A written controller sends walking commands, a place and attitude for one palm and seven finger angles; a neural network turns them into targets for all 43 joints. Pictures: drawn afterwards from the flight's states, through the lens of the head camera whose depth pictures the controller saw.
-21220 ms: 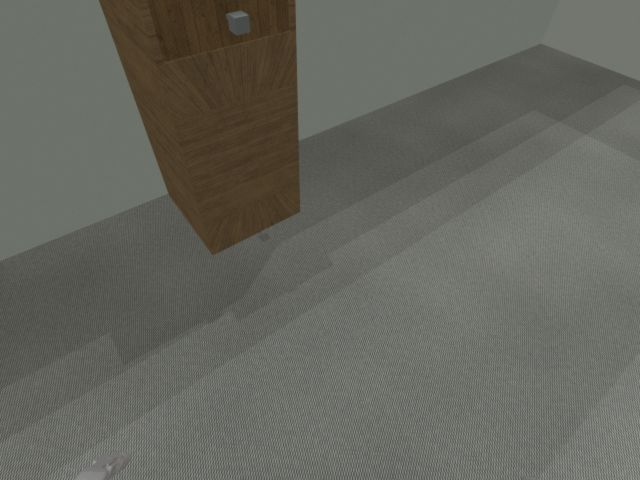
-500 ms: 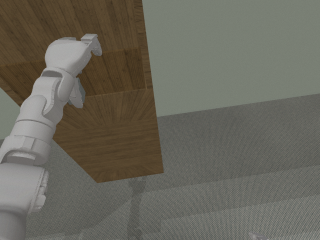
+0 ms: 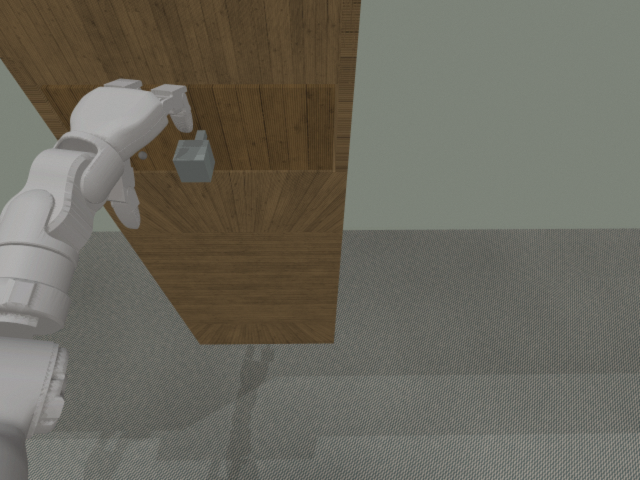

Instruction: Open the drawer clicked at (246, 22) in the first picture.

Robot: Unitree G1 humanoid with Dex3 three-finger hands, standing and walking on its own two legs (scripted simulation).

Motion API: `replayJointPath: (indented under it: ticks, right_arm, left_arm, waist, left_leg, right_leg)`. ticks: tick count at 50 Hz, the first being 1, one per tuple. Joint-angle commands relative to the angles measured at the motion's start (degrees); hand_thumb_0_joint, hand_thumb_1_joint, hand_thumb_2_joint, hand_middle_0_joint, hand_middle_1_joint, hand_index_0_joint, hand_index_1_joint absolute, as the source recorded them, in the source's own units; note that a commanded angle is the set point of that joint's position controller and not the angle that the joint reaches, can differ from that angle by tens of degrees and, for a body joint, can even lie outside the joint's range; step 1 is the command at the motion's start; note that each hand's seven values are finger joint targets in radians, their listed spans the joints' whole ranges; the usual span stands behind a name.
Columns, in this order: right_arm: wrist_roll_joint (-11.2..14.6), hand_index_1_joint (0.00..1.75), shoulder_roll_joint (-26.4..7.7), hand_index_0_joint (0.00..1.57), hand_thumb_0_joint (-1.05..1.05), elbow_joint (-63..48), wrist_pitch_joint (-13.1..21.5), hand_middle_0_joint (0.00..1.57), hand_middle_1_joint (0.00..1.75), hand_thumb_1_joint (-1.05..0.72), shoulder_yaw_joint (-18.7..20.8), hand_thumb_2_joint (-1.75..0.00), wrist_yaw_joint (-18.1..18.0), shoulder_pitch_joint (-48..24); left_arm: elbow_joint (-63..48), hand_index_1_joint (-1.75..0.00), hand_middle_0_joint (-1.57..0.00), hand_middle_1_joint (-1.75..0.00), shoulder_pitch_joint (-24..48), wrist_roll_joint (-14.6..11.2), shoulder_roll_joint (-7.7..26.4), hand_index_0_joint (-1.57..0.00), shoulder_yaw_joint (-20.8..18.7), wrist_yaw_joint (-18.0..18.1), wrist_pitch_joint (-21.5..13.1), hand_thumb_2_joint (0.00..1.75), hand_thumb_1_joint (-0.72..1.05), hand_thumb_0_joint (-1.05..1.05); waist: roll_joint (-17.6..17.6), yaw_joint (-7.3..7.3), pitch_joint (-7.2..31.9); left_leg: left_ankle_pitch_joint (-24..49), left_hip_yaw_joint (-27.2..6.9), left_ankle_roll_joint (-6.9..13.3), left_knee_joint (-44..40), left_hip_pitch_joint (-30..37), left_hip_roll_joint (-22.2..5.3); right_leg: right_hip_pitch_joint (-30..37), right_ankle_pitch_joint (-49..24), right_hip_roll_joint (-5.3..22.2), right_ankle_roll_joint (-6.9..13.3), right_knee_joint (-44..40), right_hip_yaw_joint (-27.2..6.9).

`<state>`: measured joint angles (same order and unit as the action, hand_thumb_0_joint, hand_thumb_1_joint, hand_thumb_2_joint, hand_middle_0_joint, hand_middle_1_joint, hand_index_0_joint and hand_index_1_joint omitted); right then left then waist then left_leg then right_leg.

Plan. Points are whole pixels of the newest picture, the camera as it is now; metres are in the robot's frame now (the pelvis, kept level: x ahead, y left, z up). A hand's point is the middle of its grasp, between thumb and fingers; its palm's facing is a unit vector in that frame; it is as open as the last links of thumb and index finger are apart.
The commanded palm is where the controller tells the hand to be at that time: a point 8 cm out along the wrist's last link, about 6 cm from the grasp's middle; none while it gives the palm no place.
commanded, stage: lower the fingers behind the handle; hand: left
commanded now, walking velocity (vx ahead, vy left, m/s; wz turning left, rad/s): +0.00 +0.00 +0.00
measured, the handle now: (197, 151) +0.52 +0.22 +0.09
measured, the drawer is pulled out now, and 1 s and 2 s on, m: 0.00 0.00 0.00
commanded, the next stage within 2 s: close the thumb around the handle in 1.34 s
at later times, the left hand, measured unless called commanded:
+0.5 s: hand (161, 165) +0.46 +0.25 +0.11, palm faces -0.05 +0.02 -1.00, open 13.8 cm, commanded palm +0.45 +0.25 +0.17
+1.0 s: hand (162, 179) +0.47 +0.26 +0.08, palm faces -0.07 +0.01 -1.00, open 13.8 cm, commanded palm +0.46 +0.26 +0.14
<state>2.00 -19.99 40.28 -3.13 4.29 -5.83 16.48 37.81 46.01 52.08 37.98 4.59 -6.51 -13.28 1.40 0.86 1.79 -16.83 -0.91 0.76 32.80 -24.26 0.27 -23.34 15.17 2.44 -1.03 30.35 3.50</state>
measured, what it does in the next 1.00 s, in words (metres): stands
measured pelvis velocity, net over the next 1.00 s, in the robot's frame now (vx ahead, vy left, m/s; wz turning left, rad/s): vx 0.01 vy -0.01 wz -0.05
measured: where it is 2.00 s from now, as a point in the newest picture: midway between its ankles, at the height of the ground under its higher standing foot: outside the picture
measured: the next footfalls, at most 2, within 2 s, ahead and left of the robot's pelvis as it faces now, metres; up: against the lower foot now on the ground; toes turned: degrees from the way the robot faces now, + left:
none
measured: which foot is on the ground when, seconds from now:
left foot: down 0.00-1.00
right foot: down 0.00-1.00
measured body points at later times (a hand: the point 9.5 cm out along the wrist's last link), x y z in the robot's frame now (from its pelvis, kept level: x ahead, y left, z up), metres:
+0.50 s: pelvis +0.00 +0.00 +0.00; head +0.06 -0.03 +0.44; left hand +0.46 +0.24 +0.17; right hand +0.05 -0.27 -0.14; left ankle -0.01 +0.11 -0.73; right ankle -0.01 -0.14 -0.73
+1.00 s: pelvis +0.01 -0.01 -0.01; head +0.08 -0.02 +0.44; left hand +0.47 +0.26 +0.13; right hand +0.06 -0.28 -0.14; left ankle -0.01 +0.11 -0.73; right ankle -0.01 -0.14 -0.73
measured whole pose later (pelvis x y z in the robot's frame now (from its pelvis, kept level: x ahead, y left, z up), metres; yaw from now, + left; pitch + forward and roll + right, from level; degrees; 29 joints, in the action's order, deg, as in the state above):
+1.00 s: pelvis +0.01 -0.01 -0.01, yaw -3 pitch +13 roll -1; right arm 1.6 -15.6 39.1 -5.9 2.6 -3.1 17.8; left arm 51.6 42.4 59.0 35.8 -1.4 5.4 -7.2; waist 3.1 -2.4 5.3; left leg -19.7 1.4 0.4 36.9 -30.3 -1.5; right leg -30.8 17.2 0.7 -0.7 34.9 1.0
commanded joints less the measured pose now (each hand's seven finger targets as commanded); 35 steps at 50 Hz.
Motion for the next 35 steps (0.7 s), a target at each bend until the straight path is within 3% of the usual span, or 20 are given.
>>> replayJointPath:
  ticks: [1,3,5,8,9,12,14,16,18,19,22,23,26,27,32,35]
  right_arm:
    - [-0.1,0.3,-4.3,0.2,0.0,-4.0,0.8,0.2,0.3,-0.9,1.4,-0.9,2.7,2.9]
    - [-0.2,0.3,-4.8,0.2,0.0,-3.8,0.0,0.2,0.3,-0.9,0.8,-0.9,3.8,2.2]
    - [-0.4,0.3,-4.8,0.2,0.0,-4.7,-0.7,0.2,0.3,-0.9,0.4,-0.9,4.5,1.5]
    - [-0.6,0.3,-4.9,0.2,0.0,-6.2,-1.5,0.2,0.3,-0.9,0.1,-0.9,4.4,1.2]
    - [-0.6,0.3,-5.1,0.2,0.0,-6.5,-1.9,0.2,0.3,-0.9,0.3,-0.9,4.0,1.1]
    - [0.1,0.3,-4.5,0.2,0.0,-7.4,-2.7,0.2,0.3,-0.9,-0.3,-0.9,3.4,0.4]
    - [0.4,0.3,-4.8,0.2,0.0,-7.8,-2.8,0.2,0.3,-0.9,-0.6,-0.9,2.7,0.1]
    - [0.5,0.3,-4.8,0.2,0.0,-7.8,-2.5,0.2,0.3,-0.9,-1.0,-0.9,1.8,0.6]
    - [0.2,0.3,-4.4,0.2,0.0,-7.9,-1.9,0.2,0.3,-0.9,-0.8,-0.9,1.1,1.4]
    - [-0.1,0.3,-4.4,0.2,0.0,-8.2,-1.7,0.2,0.3,-0.9,-0.5,-0.9,0.8,1.4]
    - [-0.8,0.3,-3.0,0.2,0.0,-8.0,-0.9,0.2,0.3,-0.9,0.4,-0.9,0.9,2.8]
    - [-1.0,0.3,-3.0,0.2,0.0,-7.2,-0.7,0.2,0.3,-0.9,0.8,-0.9,1.1,3.4]
    - [-0.6,0.3,-3.6,0.2,0.0,-5.8,-0.5,0.2,0.3,-0.9,1.1,-0.9,2.0,4.3]
    - [-0.6,0.3,-3.8,0.2,0.0,-5.5,-0.4,0.2,0.3,-0.9,1.1,-0.9,2.2,4.4]
    - [-0.5,0.3,-4.5,0.2,0.0,-4.9,-0.5,0.2,0.3,-0.9,1.6,-0.9,2.2,5.2]
    - [-0.5,0.3,-4.5,0.2,0.0,-4.5,-0.8,0.2,0.3,-0.9,1.7,-0.9,1.9,5.3]
  left_arm:
    - [-4.7,-1.2,-0.3,-1.2,26.7,0.9,7.5,-0.3,-6.6,10.1,2.8,0.3,-0.5,0.0]
    - [1.1,-1.2,-0.3,-1.2,25.9,3.4,8.1,-0.3,-6.4,12.1,7.6,0.3,-0.5,0.0]
    - [2.6,-1.2,-0.3,-1.2,25.5,5.7,8.8,-0.3,-6.1,12.9,11.8,0.3,-0.5,0.0]
    - [1.1,-1.2,-0.3,-1.2,26.8,7.6,12.9,-0.3,-8.1,12.4,14.8,0.3,-0.5,0.0]
    - [0.9,-1.2,-0.3,-1.2,24.7,7.4,13.7,-0.3,-9.2,12.0,15.2,0.3,-0.5,0.0]
    - [4.5,-1.2,-0.3,-1.2,20.0,6.3,9.3,-0.3,-6.1,9.5,16.7,0.3,-0.5,0.0]
    - [5.7,-1.2,-0.3,-1.2,20.3,5.5,9.4,-0.3,-6.0,8.0,15.7,0.3,-0.5,0.0]
    - [7.0,-1.2,-0.3,-1.2,21.8,5.5,12.4,-0.3,-7.9,7.1,13.5,0.3,-0.5,0.0]
    - [4.2,-1.2,-0.3,-1.2,25.9,5.9,15.2,-0.3,-9.9,7.1,9.6,0.3,-0.5,0.0]
    - [1.6,-1.2,-0.3,-1.2,26.4,6.2,16.9,-0.3,-11.5,7.5,7.3,0.3,-0.5,0.0]
    - [-3.9,-1.2,-0.3,-1.2,27.0,7.1,16.2,-0.3,-12.4,10.5,2.5,0.3,-0.5,0.0]
    - [-3.5,-1.2,-0.3,-1.2,26.1,7.6,15.6,-0.3,-12.4,11.8,2.2,0.3,-0.5,0.0]
    - [2.1,-1.2,-0.3,-1.2,22.7,6.8,11.9,-0.3,-10.3,14.2,4.1,0.3,-0.5,0.0]
    - [2.8,-1.2,-0.3,-1.2,23.3,6.4,11.7,-0.3,-9.9,14.8,4.9,0.3,-0.5,0.0]
    - [2.1,-1.2,-0.3,-1.2,26.9,7.1,13.0,-0.3,-8.9,15.7,7.5,0.3,-0.5,0.0]
    - [4.3,-1.2,-0.3,-1.2,24.9,7.8,12.6,-0.3,-8.4,15.3,8.4,0.3,-0.5,0.0]
  waist:
    - [5.2,-2.8,20.4]
    - [4.0,-2.2,18.9]
    - [4.7,-1.22,22.4]
    - [2.4,-1.24,27.2]
    - [-0.3,-1.24,28.5]
    - [-4.8,-2.12,22.3]
    - [-6.7,-2.81,17.6]
    - [-7.6,-2.99,15.2]
    - [-6.2,-3.42,16.9]
    - [-4.1,-2.79,19.1]
    - [3.5,-2.38,24.8]
    - [4.2,-2.58,25.8]
    - [2.0,-3.77,20.5]
    - [2.1,-3.86,20.4]
    - [2.2,-4.75,25.8]
    - [1.6,-4.94,25.5]
  left_leg:
    - [26.8,-0.3,-0.7,-1.3,12.8,0.8]
    - [23.7,0.3,-0.8,-2.5,9.2,0.4]
    - [24.5,1.2,-0.6,-2.7,8.8,0.3]
    - [24.4,1.7,0.3,-2.5,9.2,0.2]
    - [25.9,1.5,0.6,-2.3,9.0,0.2]
    - [21.1,2.1,1.3,-3.4,7.1,-0.1]
    - [16.8,2.1,1.6,-4.4,5.8,-0.1]
    - [12.8,2.2,1.9,-4.7,4.3,0.2]
    - [11.9,1.9,2.2,-4.1,4.2,0.4]
    - [13.1,2.0,2.3,-3.7,4.6,0.6]
    - [18.8,2.1,2.0,-1.1,8.1,0.9]
    - [20.6,2.1,1.7,-0.3,8.6,0.8]
    - [17.7,2.1,1.4,-0.2,5.6,0.5]
    - [16.8,2.3,1.4,-0.3,5.0,0.5]
    - [17.7,3.0,1.9,0.7,5.5,1.0]
    - [18.2,3.1,2.0,0.9,5.0,1.0]
  right_leg:
    - [0.1,-13.8,-4.5,3.4,-0.1,0.2]
    - [0.6,-12.2,-4.4,3.6,-0.1,0.4]
    - [3.5,-13.4,-4.2,3.7,0.4,0.2]
    - [7.5,-15.8,-4.2,3.4,0.4,-0.6]
    - [9.4,-17.1,-4.3,3.3,0.4,-0.7]
    - [7.8,-15.1,-4.1,2.6,-0.6,-0.4]
    - [6.5,-12.1,-4.1,2.5,-1.9,-0.4]
    - [5.8,-9.9,-3.8,2.3,-2.2,-0.9]
    - [5.9,-9.6,-3.6,2.2,-1.9,-1.7]
    - [6.9,-10.1,-3.7,2.4,-1.5,-2.1]
    - [5.7,-13.9,-4.1,2.7,0.7,-2.4]
    - [4.8,-14.8,-4.2,2.7,1.3,-2.2]
    - [1.3,-12.7,-4.5,2.7,1.1,-1.5]
    - [1.3,-12.4,-4.3,2.6,1.0,-1.6]
    - [4.3,-15.4,-4.0,2.3,1.2,-2.6]
    - [4.7,-16.4,-4.1,2.2,1.2,-2.6]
